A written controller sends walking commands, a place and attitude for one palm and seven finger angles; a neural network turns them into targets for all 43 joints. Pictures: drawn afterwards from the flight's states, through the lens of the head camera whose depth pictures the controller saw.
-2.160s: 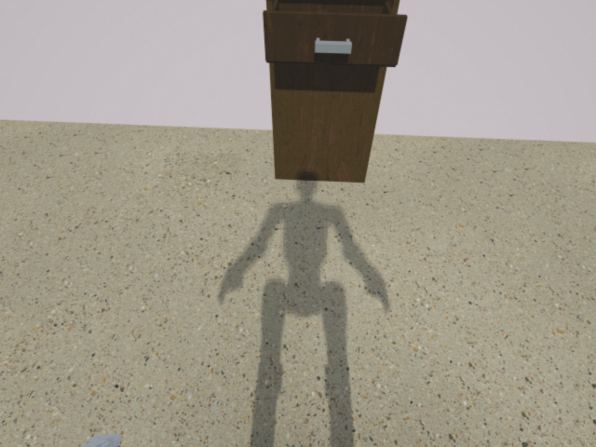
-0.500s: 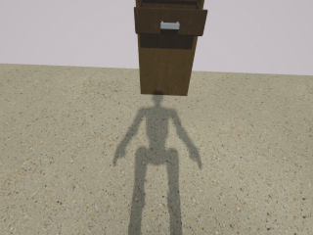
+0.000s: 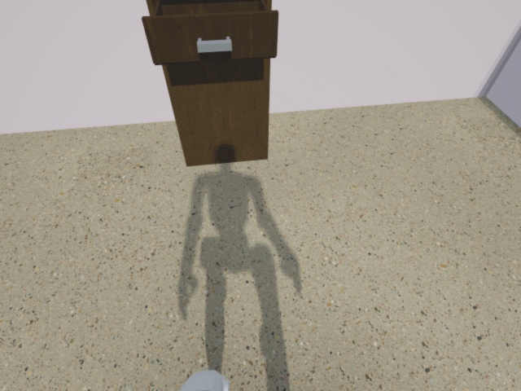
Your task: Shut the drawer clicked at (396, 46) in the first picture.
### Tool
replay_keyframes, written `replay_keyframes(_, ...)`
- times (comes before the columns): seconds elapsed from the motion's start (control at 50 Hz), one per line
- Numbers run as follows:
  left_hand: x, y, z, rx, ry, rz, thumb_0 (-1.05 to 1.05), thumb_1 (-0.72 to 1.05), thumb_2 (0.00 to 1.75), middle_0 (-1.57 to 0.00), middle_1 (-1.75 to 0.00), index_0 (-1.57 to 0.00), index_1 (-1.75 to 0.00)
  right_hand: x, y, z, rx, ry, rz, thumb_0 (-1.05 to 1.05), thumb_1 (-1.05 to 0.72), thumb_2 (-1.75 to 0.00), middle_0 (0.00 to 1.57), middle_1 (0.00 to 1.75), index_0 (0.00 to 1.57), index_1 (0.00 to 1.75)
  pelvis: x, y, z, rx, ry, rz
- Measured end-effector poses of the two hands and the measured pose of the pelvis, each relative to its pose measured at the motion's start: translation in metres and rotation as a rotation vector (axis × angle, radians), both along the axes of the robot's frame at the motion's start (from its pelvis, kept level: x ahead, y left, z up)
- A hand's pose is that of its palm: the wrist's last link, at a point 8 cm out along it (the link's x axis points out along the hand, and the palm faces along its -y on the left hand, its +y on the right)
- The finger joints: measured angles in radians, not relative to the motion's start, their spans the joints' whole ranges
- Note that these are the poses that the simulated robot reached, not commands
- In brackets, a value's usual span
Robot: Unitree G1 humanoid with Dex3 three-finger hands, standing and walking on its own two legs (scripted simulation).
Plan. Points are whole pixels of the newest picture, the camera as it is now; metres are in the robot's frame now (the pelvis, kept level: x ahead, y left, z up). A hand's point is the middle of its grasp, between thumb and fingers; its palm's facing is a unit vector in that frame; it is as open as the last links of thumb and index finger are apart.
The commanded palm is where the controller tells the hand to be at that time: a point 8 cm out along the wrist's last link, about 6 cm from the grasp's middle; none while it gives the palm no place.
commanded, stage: walk to a spot facing it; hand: left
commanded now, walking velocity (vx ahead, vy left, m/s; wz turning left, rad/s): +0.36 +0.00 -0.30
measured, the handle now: (214, 43) +1.07 +0.25 +0.04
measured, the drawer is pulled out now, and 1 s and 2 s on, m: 0.28 0.28 0.28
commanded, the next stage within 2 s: turn to face it in 1.04 s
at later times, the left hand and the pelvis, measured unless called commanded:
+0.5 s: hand (153, 306) +0.29 +0.25 -0.17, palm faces -0.16 -0.97 -0.20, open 7.3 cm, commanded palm none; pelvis +0.19 +0.07 +0.00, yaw -14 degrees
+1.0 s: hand (240, 222) +0.52 +0.10 -0.17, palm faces -0.37 -0.90 -0.21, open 7.1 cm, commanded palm none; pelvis +0.37 -0.04 +0.00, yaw -24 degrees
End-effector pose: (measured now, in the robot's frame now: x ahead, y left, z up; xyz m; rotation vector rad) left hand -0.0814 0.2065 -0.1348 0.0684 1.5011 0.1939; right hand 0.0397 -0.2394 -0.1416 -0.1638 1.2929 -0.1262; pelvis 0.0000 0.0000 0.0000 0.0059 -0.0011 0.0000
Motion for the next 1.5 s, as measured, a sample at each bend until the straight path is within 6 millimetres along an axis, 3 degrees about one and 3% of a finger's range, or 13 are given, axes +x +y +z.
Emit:
replay_keyframes(0.14, 0.035, 0.016, -0.002, -0.026, 0.079, -0.015, 0.01, 0.91, 0.90, -0.21, -0.30, -0.21, -0.30, 0.101, 0.032, 0.011, 0.020, -0.154, -0.004, 0.01, -0.91, -0.90, 0.20, 0.29, 0.20, 0.30, 0.052, 0.021, -0.001, -0.016, 0.007, -0.051)
replay_keyframes(0.24, 0.089, 0.054, -0.026, -0.024, 0.084, -0.031, 0.01, 0.91, 0.90, -0.21, -0.30, -0.21, -0.30, 0.173, 0.058, 0.007, -0.010, -0.262, 0.005, 0.01, -0.91, -0.90, 0.20, 0.29, 0.20, 0.30, 0.103, 0.048, -0.021, -0.037, -0.001, -0.096)
replay_keyframes(0.28, 0.122, 0.072, -0.035, -0.018, 0.073, -0.069, 0.01, 0.91, 0.90, -0.20, -0.30, -0.20, -0.30, 0.183, 0.065, 0.007, -0.026, -0.289, -0.024, 0.01, -0.91, -0.90, 0.20, 0.29, 0.20, 0.30, 0.117, 0.056, -0.025, -0.026, -0.015, -0.123)
replay_keyframes(0.4, 0.265, 0.104, -0.023, 0.022, -0.124, -0.206, 0.01, 0.91, 0.90, -0.20, -0.30, -0.20, -0.30, 0.155, 0.073, 0.013, -0.049, -0.201, -0.190, -0.01, -0.92, -0.90, 0.21, 0.29, 0.21, 0.30, 0.158, 0.067, -0.009, -0.007, -0.024, -0.194)
replay_keyframes(0.52, 0.395, 0.092, 0.001, 0.025, -0.305, -0.323, 0.01, 0.92, 0.90, -0.19, -0.30, -0.20, -0.30, 0.111, 0.067, 0.013, -0.070, -0.035, -0.310, -0.01, -0.94, -0.90, 0.21, 0.29, 0.20, 0.30, 0.199, 0.068, 0.001, 0.005, -0.013, -0.251)
replay_keyframes(0.64, 0.495, 0.045, 0.011, -0.004, -0.367, -0.462, 0.01, 0.92, 0.90, -0.19, -0.30, -0.19, -0.30, 0.076, 0.079, 0.008, -0.021, 0.130, -0.433, 0.00, -0.92, -0.90, 0.20, 0.29, 0.20, 0.30, 0.242, 0.052, 0.001, 0.010, -0.013, -0.310)
replay_keyframes(0.78, 0.592, -0.044, -0.001, -0.048, -0.427, -0.614, 0.01, 0.91, 0.90, -0.20, -0.30, -0.20, -0.30, 0.066, 0.088, -0.007, 0.083, 0.302, -0.557, 0.01, -0.91, -0.90, 0.20, 0.29, 0.20, 0.30, 0.297, 0.004, -0.017, 0.008, -0.003, -0.371)
replay_keyframes(0.84, 0.610, -0.068, -0.007, -0.062, -0.459, -0.605, 0.00, 0.91, 0.90, -0.20, -0.30, -0.20, -0.30, 0.086, 0.074, -0.014, 0.108, 0.327, -0.572, 0.01, -0.91, -0.90, 0.20, 0.29, 0.20, 0.30, 0.315, -0.015, -0.023, -0.003, -0.010, -0.387)
replay_keyframes(0.92, 0.604, -0.074, -0.006, -0.058, -0.380, -0.575, 0.00, 0.91, 0.90, -0.20, -0.30, -0.20, -0.30, 0.153, 0.036, -0.011, 0.070, 0.210, -0.556, 0.01, -0.91, -0.90, 0.20, 0.29, 0.20, 0.30, 0.341, -0.028, -0.011, -0.019, -0.009, -0.404)
replay_keyframes(1.08, 0.615, -0.040, -0.006, 0.010, -0.262, -0.511, -0.02, 0.95, 0.90, -0.20, -0.30, -0.20, -0.30, 0.307, -0.034, 0.007, -0.030, -0.071, -0.469, 0.01, -0.93, -0.90, 0.20, 0.29, 0.20, 0.30, 0.402, -0.041, -0.002, -0.040, 0.007, -0.418)
replay_keyframes(1.22, 0.623, -0.017, -0.036, -0.013, -0.104, -0.448, 0.00, 0.92, 0.90, -0.20, -0.30, -0.20, -0.30, 0.411, -0.055, 0.016, -0.116, -0.187, -0.387, 0.01, -0.92, -0.90, 0.20, 0.29, 0.20, 0.30, 0.470, -0.037, -0.016, -0.049, -0.017, -0.426)
replay_keyframes(1.3, 0.647, -0.021, -0.031, -0.021, -0.080, -0.450, 0.01, 0.92, 0.90, -0.20, -0.30, -0.20, -0.30, 0.427, -0.043, 0.019, -0.107, -0.150, -0.385, 0.00, -0.92, -0.90, 0.20, 0.29, 0.20, 0.30, 0.494, -0.036, -0.008, -0.045, -0.015, -0.405)
replay_keyframes(1.5, 0.725, -0.056, -0.011, -0.018, -0.247, -0.371, 0.01, 0.91, 0.90, -0.20, -0.30, -0.20, -0.30, 0.417, -0.030, 0.011, -0.020, 0.066, -0.367, 0.00, -0.93, -0.90, 0.21, 0.29, 0.21, 0.30, 0.523, -0.051, 0.002, -0.024, 0.003, -0.289)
